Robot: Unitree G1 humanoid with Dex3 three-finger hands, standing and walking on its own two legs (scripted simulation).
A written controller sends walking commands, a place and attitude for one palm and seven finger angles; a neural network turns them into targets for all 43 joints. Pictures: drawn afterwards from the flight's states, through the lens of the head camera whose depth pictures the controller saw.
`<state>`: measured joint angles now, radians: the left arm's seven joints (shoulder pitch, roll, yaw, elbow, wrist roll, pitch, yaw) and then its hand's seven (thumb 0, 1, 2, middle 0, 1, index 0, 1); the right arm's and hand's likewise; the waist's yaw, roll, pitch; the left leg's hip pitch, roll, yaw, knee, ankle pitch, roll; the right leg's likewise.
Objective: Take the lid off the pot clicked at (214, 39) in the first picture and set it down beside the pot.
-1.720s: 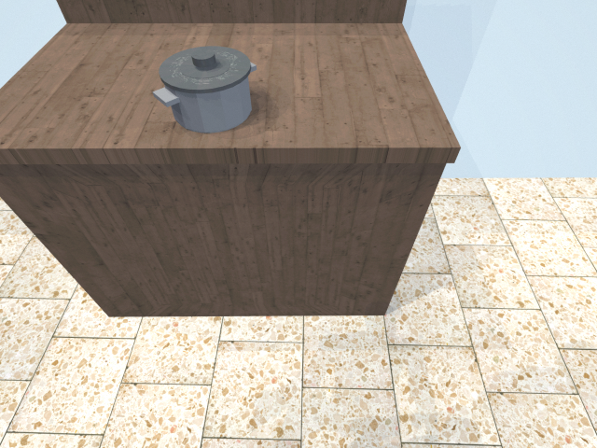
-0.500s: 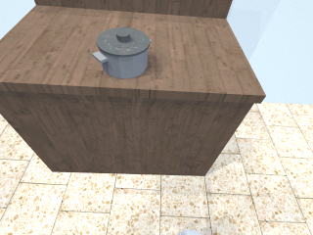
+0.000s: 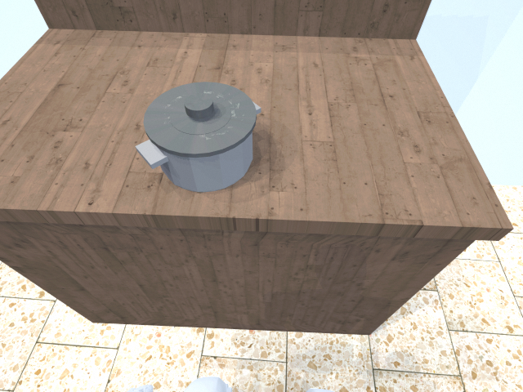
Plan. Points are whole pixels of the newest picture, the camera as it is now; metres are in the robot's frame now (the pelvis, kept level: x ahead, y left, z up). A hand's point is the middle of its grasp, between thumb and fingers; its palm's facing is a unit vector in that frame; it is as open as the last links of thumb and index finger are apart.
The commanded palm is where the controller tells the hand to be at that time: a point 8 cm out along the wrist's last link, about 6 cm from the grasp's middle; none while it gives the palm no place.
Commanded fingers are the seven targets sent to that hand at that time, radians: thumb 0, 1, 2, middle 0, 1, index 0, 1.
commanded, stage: come to a stop and stand still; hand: left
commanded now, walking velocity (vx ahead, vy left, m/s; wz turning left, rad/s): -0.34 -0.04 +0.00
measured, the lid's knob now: (199, 105) +0.50 +0.11 +0.16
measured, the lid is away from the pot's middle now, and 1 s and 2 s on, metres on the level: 0.00 0.00 0.00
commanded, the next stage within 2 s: look again from close up in 0.98 s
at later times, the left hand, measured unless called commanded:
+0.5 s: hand out of the picture +0.02 +0.21 -0.16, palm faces +0.00 -0.96 -0.26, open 7.4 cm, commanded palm none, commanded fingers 0.00 0.90 0.90 -0.20 -0.30 -0.20 -0.30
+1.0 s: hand out of the picture -0.03 +0.15 -0.16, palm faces +0.00 -0.98 -0.20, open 7.3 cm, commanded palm none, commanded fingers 0.00 0.90 0.90 -0.20 -0.30 -0.20 -0.30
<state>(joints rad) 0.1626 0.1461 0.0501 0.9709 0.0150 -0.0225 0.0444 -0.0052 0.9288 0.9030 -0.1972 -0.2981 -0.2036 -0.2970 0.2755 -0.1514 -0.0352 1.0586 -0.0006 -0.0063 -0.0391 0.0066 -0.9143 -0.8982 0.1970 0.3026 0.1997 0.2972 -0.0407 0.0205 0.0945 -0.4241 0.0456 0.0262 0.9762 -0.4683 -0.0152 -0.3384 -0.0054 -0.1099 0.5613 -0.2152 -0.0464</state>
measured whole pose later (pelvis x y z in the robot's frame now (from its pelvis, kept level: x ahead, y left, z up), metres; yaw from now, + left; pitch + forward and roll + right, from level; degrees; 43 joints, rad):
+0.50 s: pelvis -0.02 +0.00 +0.00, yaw -2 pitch +0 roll +0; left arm 0.27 0.23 0.06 0.95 0.01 0.05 0.01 0.01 0.91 0.90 -0.19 -0.30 -0.20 -0.30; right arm 0.13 -0.18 -0.04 0.93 -0.02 0.03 -0.02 0.00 -0.91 -0.90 0.20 0.30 0.20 0.30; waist 0.00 0.00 0.05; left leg -0.39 0.06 0.06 0.45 -0.07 -0.01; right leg -0.21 -0.03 -0.02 0.62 -0.43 0.00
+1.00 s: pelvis -0.05 -0.03 +0.01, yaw -2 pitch -2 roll +0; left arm 0.26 0.15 0.02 1.11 0.00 0.01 0.02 0.01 0.92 0.90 -0.20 -0.30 -0.20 -0.30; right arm 0.30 -0.15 -0.01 1.17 -0.01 0.02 -0.02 0.01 -0.91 -0.90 0.20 0.30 0.20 0.30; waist -0.02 0.02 0.05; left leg -0.25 0.05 -0.03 0.44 -0.15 -0.05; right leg -0.15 0.02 -0.03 0.47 -0.28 -0.03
